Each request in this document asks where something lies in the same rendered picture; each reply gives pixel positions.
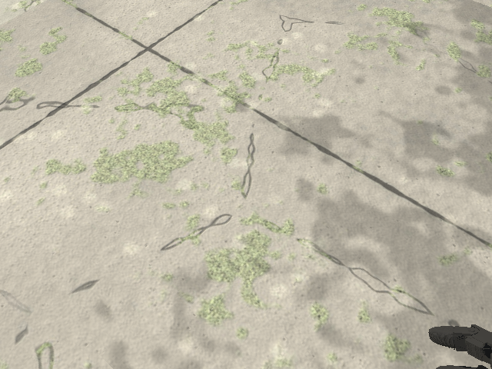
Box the right robot hand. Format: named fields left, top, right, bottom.
left=428, top=324, right=492, bottom=369

